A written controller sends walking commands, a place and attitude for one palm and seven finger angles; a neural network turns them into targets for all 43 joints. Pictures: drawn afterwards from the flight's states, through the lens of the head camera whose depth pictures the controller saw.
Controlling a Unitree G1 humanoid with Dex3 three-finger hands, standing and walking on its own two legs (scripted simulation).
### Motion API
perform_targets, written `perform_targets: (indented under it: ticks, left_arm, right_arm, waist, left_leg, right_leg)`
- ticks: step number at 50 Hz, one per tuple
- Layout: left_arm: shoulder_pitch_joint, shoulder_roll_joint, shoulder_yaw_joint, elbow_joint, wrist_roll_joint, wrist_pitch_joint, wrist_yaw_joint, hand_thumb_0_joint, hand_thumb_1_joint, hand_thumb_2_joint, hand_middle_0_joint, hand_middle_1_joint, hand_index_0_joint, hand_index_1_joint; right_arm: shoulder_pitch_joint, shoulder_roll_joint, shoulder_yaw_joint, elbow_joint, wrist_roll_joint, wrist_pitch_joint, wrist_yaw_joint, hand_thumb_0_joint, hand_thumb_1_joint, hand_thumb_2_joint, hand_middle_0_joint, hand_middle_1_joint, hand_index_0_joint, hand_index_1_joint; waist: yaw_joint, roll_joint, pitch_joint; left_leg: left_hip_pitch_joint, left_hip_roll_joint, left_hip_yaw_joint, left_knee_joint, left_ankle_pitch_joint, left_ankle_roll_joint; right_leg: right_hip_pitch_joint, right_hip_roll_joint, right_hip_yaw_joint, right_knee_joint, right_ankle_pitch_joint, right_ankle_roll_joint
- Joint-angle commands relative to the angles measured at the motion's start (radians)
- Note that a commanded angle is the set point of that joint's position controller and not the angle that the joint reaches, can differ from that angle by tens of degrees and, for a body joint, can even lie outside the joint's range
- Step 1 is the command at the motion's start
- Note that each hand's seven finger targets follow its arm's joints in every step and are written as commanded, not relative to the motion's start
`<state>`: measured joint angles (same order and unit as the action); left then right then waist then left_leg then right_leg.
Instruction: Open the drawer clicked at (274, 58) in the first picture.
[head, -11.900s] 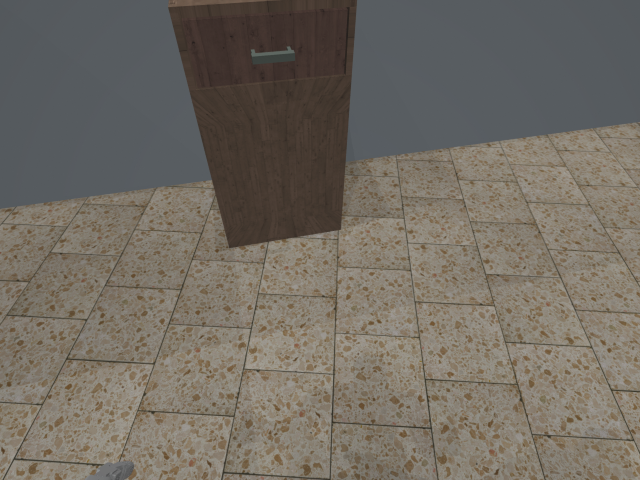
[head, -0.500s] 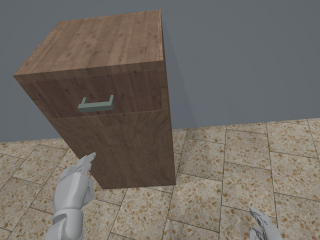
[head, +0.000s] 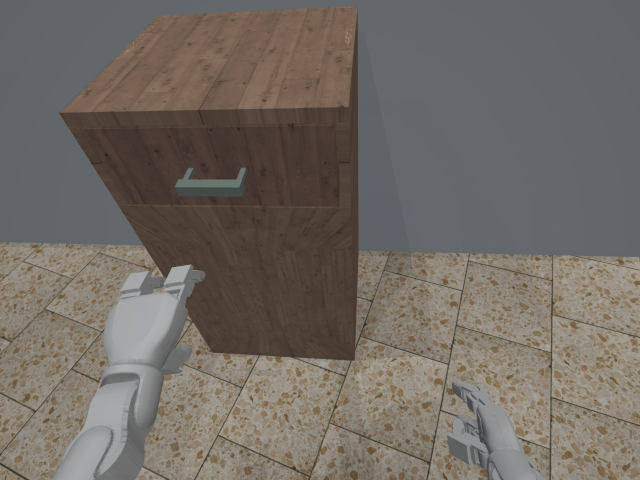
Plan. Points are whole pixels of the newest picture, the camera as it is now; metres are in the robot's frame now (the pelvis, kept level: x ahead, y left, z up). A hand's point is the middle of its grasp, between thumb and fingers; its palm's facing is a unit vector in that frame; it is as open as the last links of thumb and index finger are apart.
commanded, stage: raise the hand with hooked fingers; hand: left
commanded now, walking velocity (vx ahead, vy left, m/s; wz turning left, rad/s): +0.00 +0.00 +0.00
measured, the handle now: (213, 180) +0.57 +0.27 +0.04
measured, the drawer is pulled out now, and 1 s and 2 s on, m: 0.00 0.00 0.00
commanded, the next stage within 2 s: move the hooked fingers above the handle in 1.14 s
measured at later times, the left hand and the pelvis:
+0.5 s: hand (132, 272) +0.32 +0.27 +0.11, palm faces +0.10 -0.08 -0.99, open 13.3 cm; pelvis +0.03 +0.04 +0.02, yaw +0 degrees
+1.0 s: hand (96, 259) +0.31 +0.30 +0.14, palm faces +0.01 -0.09 -1.00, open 13.8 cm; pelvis +0.01 +0.06 +0.02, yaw +1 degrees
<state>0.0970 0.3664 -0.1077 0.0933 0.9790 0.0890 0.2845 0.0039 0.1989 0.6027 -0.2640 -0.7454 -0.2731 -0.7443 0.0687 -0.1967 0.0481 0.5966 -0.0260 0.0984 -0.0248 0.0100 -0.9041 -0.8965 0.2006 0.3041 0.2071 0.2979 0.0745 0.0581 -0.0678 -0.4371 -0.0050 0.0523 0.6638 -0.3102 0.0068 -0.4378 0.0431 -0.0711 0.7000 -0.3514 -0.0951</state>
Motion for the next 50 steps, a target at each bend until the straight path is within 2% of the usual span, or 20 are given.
perform_targets:
  ticks: [1, 2, 4, 5, 7, 8, 10, 13, 14, 15, 18, 19, 22, 25, 31, 37, 39, 42, 46, 50]
  left_arm:
    - [0.029, 0.238, 0.187, -0.191, -0.009, 0.002, -0.034, 0.0, -0.01, 0.51, -0.265, -0.885, -0.265, -0.885]
    - [0.041, 0.229, 0.189, -0.231, -0.014, -0.008, -0.035, 0.0, -0.033, 0.5, -0.267, -0.9, -0.267, -0.9]
    - [0.015, 0.235, 0.21, -0.288, -0.015, -0.025, -0.025, 0.0, -0.08, 0.48, -0.27, -0.93, -0.27, -0.93]
    - [-0.016, 0.243, 0.225, -0.313, -0.014, -0.029, -0.017, 0.0, -0.103, 0.47, -0.272, -0.945, -0.272, -0.945]
    - [-0.07, 0.239, 0.223, -0.345, -0.009, -0.043, 0.008, 0.0, -0.15, 0.45, -0.275, -0.975, -0.275, -0.975]
    - [-0.102, 0.222, 0.206, -0.359, -0.008, -0.049, 0.016, 0.0, -0.173, 0.44, -0.277, -0.99, -0.277, -0.99]
    - [-0.163, 0.227, 0.2, -0.37, -0.008, -0.054, 0.028, 0.0, -0.22, 0.42, -0.28, -1.02, -0.28, -1.02]
    - [-0.209, 0.211, 0.162, -0.374, -0.01, -0.045, 0.021, 0.0, -0.29, 0.39, -0.285, -1.065, -0.285, -1.065]
    - [-0.219, 0.204, 0.144, -0.366, -0.014, -0.034, 0.009, 0.0, -0.313, 0.38, -0.287, -1.08, -0.287, -1.08]
    - [-0.234, 0.2, 0.136, -0.348, -0.022, -0.02, -0.007, 0.0, -0.337, 0.37, -0.288, -1.095, -0.288, -1.095]
    - [-0.272, 0.232, 0.135, -0.318, -0.035, 0.015, -0.06, 0.0, -0.407, 0.34, -0.293, -1.14, -0.293, -1.14]
    - [-0.293, 0.254, 0.144, -0.323, -0.031, 0.025, -0.076, 0.0, -0.43, 0.33, -0.295, -1.155, -0.295, -1.155]
    - [-0.341, 0.29, 0.162, -0.313, -0.038, 0.047, -0.126, 0.0, -0.5, 0.3, -0.3, -1.2, -0.3, -1.2]
    - [-0.392, 0.326, 0.191, -0.316, -0.049, 0.056, -0.17, 0.0, -0.5, 0.3, -0.3, -1.2, -0.3, -1.2]
    - [-0.501, 0.329, 0.165, -0.301, -0.07, 0.06, -0.257, 0.0, -0.5, 0.3, -0.3, -1.2, -0.3, -1.2]
    - [-0.622, 0.396, 0.192, -0.331, -0.083, 0.026, -0.317, 0.0, -0.5, 0.3, -0.3, -1.2, -0.3, -1.2]
    - [-0.551, 0.36, 0.176, -0.282, -0.095, 0.022, -0.335, 0.0, -0.5, 0.3, -0.3, -1.2, -0.3, -1.2]
    - [-0.477, 0.35, 0.184, -0.252, -0.122, 0.003, -0.361, 0.0, -0.5, 0.3, -0.3, -1.2, -0.3, -1.2]
    - [-0.501, 0.381, 0.215, -0.336, -0.121, -0.05, -0.346, 0.0, -0.5, 0.3, -0.3, -1.2, -0.3, -1.2]
    - [-0.538, 0.413, 0.257, -0.384, -0.115, -0.104, -0.286, 0.0, -0.5, 0.3, -0.3, -1.2, -0.3, -1.2]
  right_arm:
    - [-0.129, -0.125, -0.046, -0.168, 0.004, -0.031, -0.01, 0.0, -0.9, -0.9, 0.2, 0.3, 0.2, 0.3]
    - [-0.132, -0.123, -0.048, -0.174, 0.005, -0.033, -0.008, 0.0, -0.9, -0.9, 0.2, 0.3, 0.2, 0.3]
    - [-0.134, -0.124, -0.056, -0.175, 0.005, -0.031, -0.006, 0.0, -0.9, -0.9, 0.2, 0.3, 0.2, 0.3]
    - [-0.138, -0.125, -0.061, -0.179, 0.003, -0.032, -0.007, 0.0, -0.9, -0.9, 0.2, 0.3, 0.2, 0.3]
    - [-0.126, -0.126, -0.071, -0.167, 0.004, -0.038, -0.004, 0.0, -0.9, -0.9, 0.2, 0.3, 0.2, 0.3]
    - [-0.121, -0.129, -0.076, -0.161, 0.004, -0.042, -0.003, 0.0, -0.9, -0.9, 0.2, 0.3, 0.2, 0.3]
    - [-0.113, -0.136, -0.085, -0.151, 0.007, -0.046, -0.003, 0.0, -0.9, -0.9, 0.2, 0.3, 0.2, 0.3]
    - [-0.099, -0.144, -0.097, -0.129, 0.012, -0.048, 0.0, 0.0, -0.9, -0.9, 0.2, 0.3, 0.2, 0.3]
    - [-0.103, -0.146, -0.097, -0.127, 0.015, -0.044, 0.0, 0.0, -0.9, -0.9, 0.2, 0.3, 0.2, 0.3]
    - [-0.106, -0.147, -0.097, -0.129, 0.021, -0.042, -0.001, 0.0, -0.9, -0.9, 0.2, 0.3, 0.2, 0.3]
    - [-0.115, -0.153, -0.091, -0.125, 0.031, -0.027, -0.006, 0.0, -0.9, -0.9, 0.2, 0.3, 0.2, 0.3]
    - [-0.12, -0.153, -0.087, -0.126, 0.032, -0.022, -0.007, 0.0, -0.9, -0.9, 0.2, 0.3, 0.2, 0.3]
    - [-0.128, -0.151, -0.073, -0.128, 0.036, -0.004, -0.007, 0.0, -0.9, -0.9, 0.2, 0.3, 0.2, 0.3]
    - [-0.14, -0.151, -0.064, -0.134, 0.04, 0.011, -0.005, 0.0, -0.9, -0.9, 0.2, 0.3, 0.2, 0.3]
    - [-0.128, -0.15, -0.051, -0.128, 0.042, 0.03, 0.008, 0.0, -0.9, -0.9, 0.2, 0.3, 0.2, 0.3]
    - [-0.119, -0.158, -0.052, -0.125, 0.041, 0.029, 0.013, 0.0, -0.9, -0.9, 0.2, 0.3, 0.2, 0.3]
    - [-0.105, -0.16, -0.054, -0.126, 0.043, 0.033, 0.016, 0.0, -0.9, -0.9, 0.2, 0.3, 0.2, 0.3]
    - [-0.095, -0.168, -0.057, -0.128, 0.046, 0.034, 0.027, 0.0, -0.9, -0.9, 0.2, 0.3, 0.2, 0.3]
    - [-0.095, -0.17, -0.061, -0.14, 0.04, 0.022, 0.034, 0.0, -0.9, -0.9, 0.2, 0.3, 0.2, 0.3]
    - [-0.091, -0.167, -0.068, -0.131, 0.036, 0.001, 0.03, 0.0, -0.9, -0.9, 0.2, 0.3, 0.2, 0.3]
  waist:
    - [0.045, -0.143, -0.183]
    - [0.051, -0.123, -0.178]
    - [0.049, -0.105, -0.175]
    - [0.048, -0.113, -0.177]
    - [0.035, -0.065, -0.177]
    - [0.027, -0.055, -0.179]
    - [0.012, -0.045, -0.198]
    - [0.004, 0.003, -0.232]
    - [0.001, -0.001, -0.232]
    - [-0.002, -0.034, -0.219]
    - [0.001, -0.078, -0.176]
    - [0.007, -0.067, -0.192]
    - [0.014, -0.062, -0.182]
    - [0.017, -0.041, -0.191]
    - [0.001, -0.004, -0.162]
    - [0.0, 0.012, -0.228]
    - [0.004, -0.004, -0.198]
    - [0.011, -0.048, -0.16]
    - [0.024, -0.024, -0.203]
    - [0.03, 0.029, -0.216]
  left_leg:
    - [-0.005, -0.056, -0.047, -0.11, 0.164, 0.025]
    - [0.01, -0.056, -0.046, -0.12, 0.179, 0.027]
    - [0.033, -0.056, -0.044, -0.134, 0.194, 0.029]
    - [0.04, -0.055, -0.043, -0.138, 0.191, 0.031]
    - [0.08, -0.055, -0.042, -0.143, 0.205, 0.034]
    - [0.108, -0.053, -0.042, -0.143, 0.221, 0.037]
    - [0.145, -0.052, -0.047, -0.142, 0.24, 0.039]
    - [0.219, -0.041, -0.047, -0.145, 0.296, 0.038]
    - [0.235, -0.039, -0.052, -0.15, 0.308, 0.038]
    - [0.234, -0.038, -0.054, -0.154, 0.31, 0.039]
    - [0.239, -0.033, -0.053, -0.186, 0.304, 0.038]
    - [0.249, -0.032, -0.056, -0.194, 0.322, 0.035]
    - [0.267, -0.028, -0.064, -0.216, 0.366, 0.031]
    - [0.293, -0.023, -0.068, -0.226, 0.427, 0.027]
    - [0.338, -0.008, -0.083, -0.249, 0.513, 0.012]
    - [0.385, -0.005, -0.099, -0.258, 0.551, 0.004]
    - [0.383, -0.001, -0.103, -0.263, 0.569, -0.001]
    - [0.353, 0.004, -0.1, -0.279, 0.535, -0.003]
    - [0.354, 0.0, -0.105, -0.286, 0.5, -0.002]
    - [0.363, 0.005, -0.123, -0.292, 0.437, -0.007]
  right_leg:
    - [0.316, -0.08, 0.254, -0.168, 0.372, 0.08]
    - [0.326, -0.079, 0.247, -0.167, 0.416, 0.08]
    - [0.32, -0.072, 0.233, -0.17, 0.425, 0.074]
    - [0.32, -0.071, 0.229, -0.183, 0.396, 0.073]
    - [0.29, -0.065, 0.217, -0.193, 0.361, 0.063]
    - [0.271, -0.061, 0.203, -0.195, 0.368, 0.06]
    - [0.249, -0.052, 0.18, -0.197, 0.341, 0.056]
    - [0.228, -0.048, 0.139, -0.188, 0.359, 0.052]
    - [0.222, -0.046, 0.125, -0.189, 0.359, 0.053]
    - [0.224, -0.044, 0.119, -0.197, 0.353, 0.056]
    - [0.237, -0.043, 0.107, -0.22, 0.342, 0.061]
    - [0.257, -0.042, 0.102, -0.217, 0.35, 0.06]
    - [0.294, -0.04, 0.091, -0.227, 0.381, 0.057]
    - [0.322, -0.034, 0.088, -0.238, 0.416, 0.054]
    - [0.313, -0.032, 0.062, -0.267, 0.41, 0.052]
    - [0.336, -0.031, 0.059, -0.286, 0.395, 0.051]
    - [0.318, -0.029, 0.052, -0.294, 0.386, 0.052]
    - [0.315, -0.028, 0.044, -0.304, 0.363, 0.053]
    - [0.332, -0.029, 0.05, -0.304, 0.337, 0.05]
    - [0.303, -0.024, 0.053, -0.307, 0.271, 0.046]
